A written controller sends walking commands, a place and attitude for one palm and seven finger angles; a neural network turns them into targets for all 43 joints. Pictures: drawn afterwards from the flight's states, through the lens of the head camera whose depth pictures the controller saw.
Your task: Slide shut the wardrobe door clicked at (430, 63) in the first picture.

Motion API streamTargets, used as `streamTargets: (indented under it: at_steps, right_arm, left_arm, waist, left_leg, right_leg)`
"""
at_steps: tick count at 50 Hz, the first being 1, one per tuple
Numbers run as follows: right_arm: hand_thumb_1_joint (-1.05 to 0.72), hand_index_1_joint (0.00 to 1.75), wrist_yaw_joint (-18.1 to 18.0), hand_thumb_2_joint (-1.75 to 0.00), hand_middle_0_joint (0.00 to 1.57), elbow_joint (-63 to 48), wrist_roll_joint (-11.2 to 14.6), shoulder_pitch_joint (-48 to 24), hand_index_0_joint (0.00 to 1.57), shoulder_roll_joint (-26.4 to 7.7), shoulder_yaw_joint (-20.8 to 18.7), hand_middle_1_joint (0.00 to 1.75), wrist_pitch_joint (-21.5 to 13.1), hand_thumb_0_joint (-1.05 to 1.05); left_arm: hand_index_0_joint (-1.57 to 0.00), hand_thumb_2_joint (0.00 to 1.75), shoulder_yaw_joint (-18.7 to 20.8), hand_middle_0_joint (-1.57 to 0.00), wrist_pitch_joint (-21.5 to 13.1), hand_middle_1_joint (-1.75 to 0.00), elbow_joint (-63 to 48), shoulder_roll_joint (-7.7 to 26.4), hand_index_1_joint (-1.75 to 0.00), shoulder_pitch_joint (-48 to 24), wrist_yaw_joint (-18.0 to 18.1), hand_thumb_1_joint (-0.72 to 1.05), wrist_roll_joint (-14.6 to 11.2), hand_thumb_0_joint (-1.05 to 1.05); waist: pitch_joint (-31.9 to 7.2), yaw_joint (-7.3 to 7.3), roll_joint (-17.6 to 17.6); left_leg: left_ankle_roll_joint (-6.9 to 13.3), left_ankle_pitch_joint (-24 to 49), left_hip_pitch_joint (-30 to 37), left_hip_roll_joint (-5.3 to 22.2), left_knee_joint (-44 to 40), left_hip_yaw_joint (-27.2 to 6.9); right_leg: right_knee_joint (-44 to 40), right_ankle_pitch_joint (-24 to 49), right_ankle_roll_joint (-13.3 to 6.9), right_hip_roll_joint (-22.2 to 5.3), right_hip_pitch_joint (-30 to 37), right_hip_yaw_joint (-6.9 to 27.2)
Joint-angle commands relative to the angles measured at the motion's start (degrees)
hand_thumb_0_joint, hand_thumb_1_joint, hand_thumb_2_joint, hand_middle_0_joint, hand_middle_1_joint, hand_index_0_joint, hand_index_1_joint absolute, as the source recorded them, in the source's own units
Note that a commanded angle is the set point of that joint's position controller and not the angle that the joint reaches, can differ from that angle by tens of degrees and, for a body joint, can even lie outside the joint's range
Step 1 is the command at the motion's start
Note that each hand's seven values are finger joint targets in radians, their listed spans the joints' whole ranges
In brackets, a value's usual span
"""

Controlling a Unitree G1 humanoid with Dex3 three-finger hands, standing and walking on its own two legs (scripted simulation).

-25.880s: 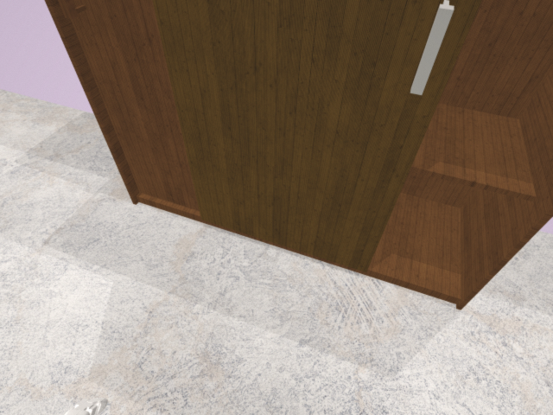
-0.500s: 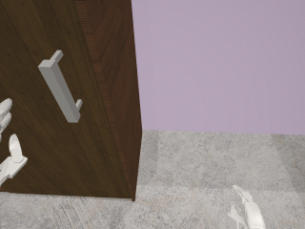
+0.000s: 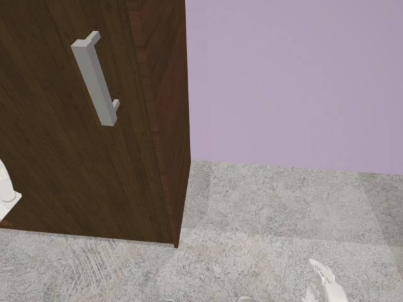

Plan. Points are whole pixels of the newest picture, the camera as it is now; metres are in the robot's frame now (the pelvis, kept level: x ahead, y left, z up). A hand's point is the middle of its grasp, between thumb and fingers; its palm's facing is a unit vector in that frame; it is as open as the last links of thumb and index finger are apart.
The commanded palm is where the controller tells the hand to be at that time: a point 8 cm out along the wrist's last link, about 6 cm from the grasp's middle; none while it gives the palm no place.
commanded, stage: step back with the hand held close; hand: left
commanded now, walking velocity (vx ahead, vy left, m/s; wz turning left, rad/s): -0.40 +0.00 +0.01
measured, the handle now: (102, 80) +0.46 +0.23 +0.21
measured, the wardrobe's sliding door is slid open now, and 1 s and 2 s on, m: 0.00 0.00 0.00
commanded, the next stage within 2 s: stop stepping back and stand still in 0.54 s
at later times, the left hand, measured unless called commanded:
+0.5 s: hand out of the picture +0.15 +0.25 +0.19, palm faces +0.48 -0.77 -0.42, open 7.4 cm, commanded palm +0.08 +0.28 +0.20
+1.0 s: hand out of the picture +0.03 +0.25 +0.19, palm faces +0.46 -0.81 -0.36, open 7.4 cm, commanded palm -0.02 +0.29 +0.20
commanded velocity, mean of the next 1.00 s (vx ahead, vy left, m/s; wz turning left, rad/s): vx -0.15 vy -0.01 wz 0.00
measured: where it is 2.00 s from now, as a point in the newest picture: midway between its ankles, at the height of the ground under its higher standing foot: outside the picture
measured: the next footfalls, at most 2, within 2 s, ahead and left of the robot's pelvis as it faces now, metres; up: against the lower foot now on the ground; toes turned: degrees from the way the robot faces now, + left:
right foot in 0.38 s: -0.04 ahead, -0.12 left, +0.00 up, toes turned +3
left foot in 0.60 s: -0.04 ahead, +0.10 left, +0.00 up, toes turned +1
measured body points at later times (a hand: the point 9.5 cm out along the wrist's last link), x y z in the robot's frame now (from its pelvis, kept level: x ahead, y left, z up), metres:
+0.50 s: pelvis -0.07 -0.02 +0.02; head -0.04 +0.00 +0.47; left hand +0.11 +0.29 +0.22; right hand +0.11 -0.24 -0.07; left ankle -0.01 +0.10 -0.68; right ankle -0.08 -0.12 -0.71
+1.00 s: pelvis -0.18 -0.01 +0.02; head -0.19 +0.01 +0.47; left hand +0.00 +0.29 +0.20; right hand -0.06 -0.26 -0.06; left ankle -0.15 +0.10 -0.71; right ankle -0.17 -0.11 -0.71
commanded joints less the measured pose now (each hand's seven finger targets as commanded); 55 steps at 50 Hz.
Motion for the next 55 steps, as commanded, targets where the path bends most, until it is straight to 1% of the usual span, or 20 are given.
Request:
streamTargets:
  at_steps: [1,5,7,10,11,13,17,20,21,25,28,30,32,37,40,43,45,49,52,55]
  right_arm:
    - [-0.90,0.30,-0.41,-0.90,0.20,-9.15,-0.13,-5.37,0.20,-8.29,-3.38,0.30,-3.81,0.00]
    - [-0.90,0.30,0.82,-0.90,0.20,-6.83,-0.38,-4.72,0.20,-6.88,-2.79,0.30,-2.85,0.00]
    - [-0.90,0.30,0.66,-0.90,0.20,-7.03,-0.28,-4.70,0.20,-7.27,-2.78,0.30,-2.40,0.00]
    - [-0.90,0.30,-0.33,-0.90,0.20,-8.57,-0.72,-6.71,0.20,-9.24,-3.44,0.30,-3.65,0.00]
    - [-0.90,0.30,-0.42,-0.90,0.20,-8.27,-0.75,-6.79,0.20,-7.51,-3.69,0.30,-4.25,0.00]
    - [-0.90,0.30,0.60,-0.90,0.20,-6.51,-0.16,-6.41,0.20,-8.31,-5.34,0.30,-5.51,0.00]
    - [-0.90,0.30,1.36,-0.90,0.20,-4.06,-0.92,-6.27,0.20,-6.46,-3.11,0.30,-6.90,0.00]
    - [-0.90,0.30,1.20,-0.90,0.20,-3.45,-0.69,-8.00,0.20,-4.40,-2.30,0.30,-5.87,0.00]
    - [-0.90,0.30,1.01,-0.90,0.20,-3.43,0.06,-9.38,0.20,-4.73,-3.07,0.30,-5.52,0.00]
    - [-0.90,0.30,0.71,-0.90,0.20,-5.48,-0.96,-10.03,0.20,-3.28,-0.87,0.30,-2.98,0.00]
    - [-0.90,0.30,0.02,-0.90,0.20,-6.02,-0.79,-8.38,0.20,-4.90,-1.15,0.30,-1.66,0.00]
    - [-0.90,0.30,0.39,-0.90,0.20,-8.00,0.09,-6.96,0.20,-7.36,-2.99,0.30,-1.25,0.00]
    - [-0.90,0.30,0.96,-0.90,0.20,-9.51,-0.27,-7.37,0.20,-7.00,-3.33,0.30,-1.51,0.00]
    - [-0.90,0.30,1.38,-0.90,0.20,-7.99,-0.24,-4.89,0.20,-7.43,-2.84,0.30,-3.46,0.00]
    - [-0.90,0.30,0.37,-0.90,0.20,-7.92,-0.26,-7.22,0.20,-7.82,-1.99,0.30,-2.44,0.00]
    - [-0.90,0.30,0.03,-0.90,0.20,-6.78,-1.27,-6.83,0.20,-7.47,-2.34,0.30,-0.95,0.00]
    - [-0.90,0.30,-0.13,-0.90,0.20,-5.80,-0.68,-6.11,0.20,-6.73,-2.11,0.30,-0.91,0.00]
    - [-0.90,0.30,-0.51,-0.90,0.20,-4.68,-0.98,-5.43,0.20,-6.83,-1.48,0.30,-1.82,0.00]
    - [-0.90,0.30,-1.00,-0.90,0.20,-5.66,-0.36,-6.23,0.20,-7.93,-1.49,0.30,-2.62,0.00]
    - [-0.90,0.30,-0.80,-0.90,0.20,-5.54,-1.07,-6.88,0.20,-7.53,-1.17,0.30,-1.73,0.00]
  left_arm:
    - [-0.20,0.90,8.03,-0.20,-3.71,-0.30,-10.79,11.99,-0.30,-3.83,0.88,0.90,-0.41,0.00]
    - [-0.20,0.90,6.91,-0.20,-3.64,-0.30,-13.14,12.54,-0.30,-3.14,1.09,0.90,-2.06,0.00]
    - [-0.20,0.90,6.95,-0.20,-3.88,-0.30,-15.07,12.58,-0.30,-2.25,1.35,0.90,-2.35,0.00]
    - [-0.20,0.90,9.47,-0.20,-4.71,-0.30,-17.59,11.63,-0.30,-2.35,1.87,0.90,-0.86,0.00]
    - [-0.20,0.90,10.27,-0.20,-4.91,-0.30,-18.56,13.59,-0.30,-4.10,1.91,0.90,-0.88,0.00]
    - [-0.20,0.90,9.44,-0.20,-4.52,-0.30,-12.22,10.99,-0.30,1.88,1.41,0.90,-1.83,0.00]
    - [-0.20,0.90,3.28,-0.20,-4.69,-0.30,-13.65,7.54,-0.30,-1.28,0.42,0.90,-2.70,0.00]
    - [-0.20,0.90,3.56,-0.20,-4.78,-0.30,-13.24,13.37,-0.30,-8.27,0.60,0.90,-2.17,0.00]
    - [-0.20,0.90,3.00,-0.20,-3.77,-0.30,-14.60,13.60,-0.30,-10.92,1.07,0.90,-2.04,0.00]
    - [-0.20,0.90,5.10,-0.20,-0.25,-0.30,-13.14,12.97,-0.30,-0.31,0.55,0.90,-1.66,0.00]
    - [-0.20,0.90,6.08,-0.20,-0.20,-0.30,-16.29,13.83,-0.30,1.87,0.64,0.90,-2.37,0.00]
    - [-0.20,0.90,7.56,-0.20,-1.13,-0.30,-19.46,15.13,-0.30,3.58,0.37,0.90,-2.74,0.00]
    - [-0.20,0.90,8.34,-0.20,-0.47,-0.30,-17.41,14.54,-0.30,10.02,0.09,0.90,-4.19,0.00]
    - [-0.20,0.90,6.25,-0.20,2.13,-0.30,-19.93,11.73,-0.30,10.28,0.87,0.90,-4.40,0.00]
    - [-0.20,0.90,5.20,-0.20,4.33,-0.30,-16.03,11.77,-0.30,5.31,1.27,0.90,-3.97,0.00]
    - [-0.20,0.90,4.06,-0.20,4.77,-0.30,-13.35,12.66,-0.30,-1.90,0.98,0.90,-3.56,0.00]
    - [-0.20,0.90,1.99,-0.20,5.30,-0.30,-13.77,11.36,-0.30,-3.86,1.39,0.90,-3.22,0.00]
    - [-0.20,0.90,1.62,-0.20,4.55,-0.30,-13.73,11.14,-0.30,-3.73,2.17,0.90,-2.33,0.00]
    - [-0.20,0.90,4.21,-0.20,3.31,-0.30,-14.51,12.44,-0.30,-0.13,2.39,0.90,-2.79,0.00]
    - [-0.20,0.90,3.99,-0.20,3.62,-0.30,-12.23,11.25,-0.30,-1.17,2.00,0.90,-1.38,0.00]
  waist:
    - [-3.01,0.59,-1.44]
    - [-6.54,-0.17,-6.67]
    - [-7.01,-0.66,-2.70]
    - [-8.01,0.39,18.87]
    - [-8.77,0.38,17.02]
    - [-8.99,1.31,10.23]
    - [-3.84,1.00,10.52]
    - [-8.39,0.63,-7.20]
    - [-11.64,1.55,-11.51]
    - [-9.84,1.78,-6.34]
    - [-13.39,0.41,-2.26]
    - [-18.42,1.71,8.35]
    - [-19.54,1.65,13.86]
    - [-13.03,0.62,10.58]
    - [-5.92,-0.41,9.18]
    - [-4.39,-0.82,-3.94]
    - [-3.68,-0.47,-7.96]
    - [-2.95,-0.91,-0.02]
    - [-3.69,0.14,9.97]
    - [2.31,0.14,11.41]
  left_leg:
    - [2.31,-23.29,-17.99,3.76,-11.48,-6.02]
    - [-0.51,-12.55,0.33,0.24,-0.22,-3.23]
    - [0.22,-13.37,2.32,2.01,-5.89,-5.89]
    - [7.71,-28.62,-23.12,17.58,-29.46,-22.77]
    - [8.95,-21.89,-22.10,20.28,-30.36,-24.68]
    - [8.03,-16.74,-14.47,19.23,-25.91,-17.84]
    - [3.24,0.70,-0.39,13.95,-15.91,-12.27]
    - [-4.48,1.32,3.51,2.55,3.96,0.50]
    - [-4.52,-5.36,-1.21,0.16,11.33,-1.55]
    - [-4.02,-6.67,-3.52,1.03,6.13,-0.76]
    - [-3.65,13.23,7.40,1.85,-17.03,0.52]
    - [-0.34,46.80,16.28,12.23,-17.35,-6.71]
    - [2.73,57.84,19.77,17.76,-16.71,-11.56]
    - [3.10,26.16,14.31,16.17,-19.79,-9.86]
    - [-0.30,-14.20,-0.55,10.88,-24.96,-6.53]
    - [-3.68,-5.82,8.74,2.16,-0.94,-0.66]
    - [-2.97,-3.38,6.92,1.84,8.03,-1.00]
    - [-0.65,-5.44,10.11,3.69,-11.43,-0.78]
    - [2.77,-8.03,7.85,11.82,-20.45,-12.01]
    - [4.27,-26.57,-8.55,15.34,-29.42,-17.21]
  right_leg:
    - [-5.46,-6.87,-3.80,-3.15,14.90,9.03]
    - [-15.41,-14.20,-6.72,-9.58,-0.84,12.48]
    - [-11.73,-14.57,-5.03,-6.95,-2.37,7.91]
    - [20.73,-6.57,0.02,5.76,19.80,-2.28]
    - [28.58,-10.67,0.06,6.71,18.67,-1.43]
    - [27.22,-16.70,-0.72,6.95,14.08,-0.40]
    - [-9.19,-12.11,-2.82,2.89,8.29,-2.20]
    - [-17.91,26.22,-9.33,-15.47,6.40,18.32]
    - [-15.66,38.31,-9.23,-17.17,10.42,20.07]
    - [-9.72,47.02,-10.76,-13.72,16.72,10.58]
    - [-4.07,42.18,-5.85,-7.66,18.49,5.57]
    - [0.15,12.75,-1.67,0.89,15.03,1.70]
    - [5.49,-9.35,-1.61,3.34,7.75,-1.54]
    - [1.79,-15.85,-1.37,3.04,8.77,-4.12]
    - [-12.70,-13.86,-2.92,2.33,19.49,-5.04]
    - [-27.03,-32.30,-10.49,-11.85,0.66,13.98]
    - [-26.50,-31.74,-12.36,-15.03,-0.28,16.17]
    - [-15.51,-23.09,-8.79,-10.09,4.32,7.31]
    - [-3.89,-14.29,-3.96,-0.27,6.88,-0.99]
    - [0.78,-15.84,-2.98,1.63,16.21,-5.84]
